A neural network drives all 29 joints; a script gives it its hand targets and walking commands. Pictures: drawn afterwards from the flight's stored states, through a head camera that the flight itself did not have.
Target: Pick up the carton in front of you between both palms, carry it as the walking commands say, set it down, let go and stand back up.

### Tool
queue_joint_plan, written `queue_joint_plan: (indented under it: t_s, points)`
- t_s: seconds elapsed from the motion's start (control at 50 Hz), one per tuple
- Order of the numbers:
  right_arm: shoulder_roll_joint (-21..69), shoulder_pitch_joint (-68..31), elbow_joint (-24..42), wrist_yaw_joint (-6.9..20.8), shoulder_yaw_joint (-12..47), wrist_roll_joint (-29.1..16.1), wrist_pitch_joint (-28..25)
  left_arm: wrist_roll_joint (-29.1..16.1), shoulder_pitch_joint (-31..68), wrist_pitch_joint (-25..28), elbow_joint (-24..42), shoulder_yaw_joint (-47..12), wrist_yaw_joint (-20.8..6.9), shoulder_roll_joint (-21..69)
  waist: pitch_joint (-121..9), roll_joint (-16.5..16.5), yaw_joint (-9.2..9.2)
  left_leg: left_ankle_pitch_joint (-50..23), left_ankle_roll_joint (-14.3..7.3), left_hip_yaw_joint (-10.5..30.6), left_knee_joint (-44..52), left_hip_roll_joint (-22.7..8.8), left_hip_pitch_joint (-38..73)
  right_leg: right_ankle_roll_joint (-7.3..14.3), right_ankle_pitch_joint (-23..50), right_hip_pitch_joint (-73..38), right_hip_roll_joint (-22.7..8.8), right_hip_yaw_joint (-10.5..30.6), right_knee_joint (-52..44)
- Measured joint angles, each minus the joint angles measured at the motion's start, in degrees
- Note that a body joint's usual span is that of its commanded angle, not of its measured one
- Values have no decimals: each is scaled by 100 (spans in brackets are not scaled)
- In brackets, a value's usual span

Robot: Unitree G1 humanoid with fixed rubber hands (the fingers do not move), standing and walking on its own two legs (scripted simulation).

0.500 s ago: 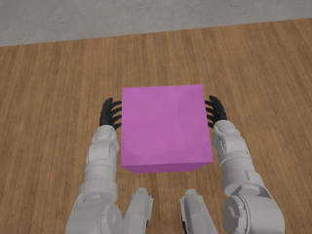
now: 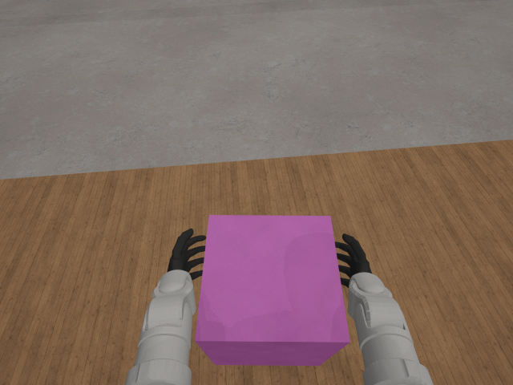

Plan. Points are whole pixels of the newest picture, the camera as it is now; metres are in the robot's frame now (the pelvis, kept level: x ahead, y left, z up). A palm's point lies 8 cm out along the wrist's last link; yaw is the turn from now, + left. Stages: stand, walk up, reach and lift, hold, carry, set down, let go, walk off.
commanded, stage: reach and lift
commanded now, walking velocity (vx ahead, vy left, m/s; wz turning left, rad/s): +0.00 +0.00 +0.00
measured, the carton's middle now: (268, 296) +0.31 +0.01 -0.09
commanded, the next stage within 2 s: hold in 1.18 s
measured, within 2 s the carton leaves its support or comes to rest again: neither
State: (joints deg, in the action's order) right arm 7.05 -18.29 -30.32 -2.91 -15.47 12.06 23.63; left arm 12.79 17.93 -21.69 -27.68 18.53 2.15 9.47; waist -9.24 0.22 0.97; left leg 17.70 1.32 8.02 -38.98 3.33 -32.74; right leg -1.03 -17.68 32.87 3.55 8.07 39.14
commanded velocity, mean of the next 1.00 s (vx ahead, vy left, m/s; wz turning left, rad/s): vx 0.00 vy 0.00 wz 0.00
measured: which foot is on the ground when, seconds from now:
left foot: down 0.00-1.00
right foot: down 0.00-1.00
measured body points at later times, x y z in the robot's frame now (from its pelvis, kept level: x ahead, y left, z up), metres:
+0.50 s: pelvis -0.01 +0.00 +0.02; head -0.04 +0.00 +0.47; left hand +0.30 +0.16 +0.05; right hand +0.30 -0.15 +0.04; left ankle +0.01 +0.13 -0.72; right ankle +0.01 -0.13 -0.72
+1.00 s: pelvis +0.01 +0.00 +0.03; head -0.03 +0.00 +0.48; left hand +0.31 +0.16 +0.06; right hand +0.31 -0.15 +0.05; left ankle +0.01 +0.13 -0.72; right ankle +0.01 -0.13 -0.72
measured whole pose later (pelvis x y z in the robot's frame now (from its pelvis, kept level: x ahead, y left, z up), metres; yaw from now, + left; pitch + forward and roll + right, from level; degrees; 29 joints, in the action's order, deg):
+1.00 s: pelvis +0.01 +0.00 +0.03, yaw +0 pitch -4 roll +0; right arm 8.7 -15.2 -18.9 -1.4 -12.9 16.2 39.5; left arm 17.0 16.4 -37.1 -18.8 14.9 -0.5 9.1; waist -1.3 0.1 0.3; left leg 11.8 0.9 8.2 -21.9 1.9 -6.0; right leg -0.5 -11.7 5.9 2.3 7.6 21.7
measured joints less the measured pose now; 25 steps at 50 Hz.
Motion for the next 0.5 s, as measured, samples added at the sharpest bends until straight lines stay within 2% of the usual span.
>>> queue_joint_plan:
  t_s: [0.16,0.24,0.36,0.5]
  points:
    - [131,496,642,-37,204,56,651,56,-344,-644,431,-351,-96,-91,200,-15,-44,-342,-32,48,1038,-68,1526,23,348,-1551,-77,-1,-1075]
    - [136,442,707,36,195,216,1002,224,-284,-957,451,-350,-148,-76,305,-17,-60,-430,-45,53,1269,-79,1985,24,442,-2020,-101,-5,-1322]
    - [204,155,522,171,-61,516,1228,513,8,-1197,273,-104,-238,0,588,-32,-61,-476,-50,27,1273,-76,2201,17,482,-2225,-108,2,-1310]
    - [219,-2,645,209,-135,540,1223,547,174,-1216,417,-8,-261,51,823,-15,-45,-492,-39,12,1194,-84,2177,13,510,-2205,-96,-4,-1244]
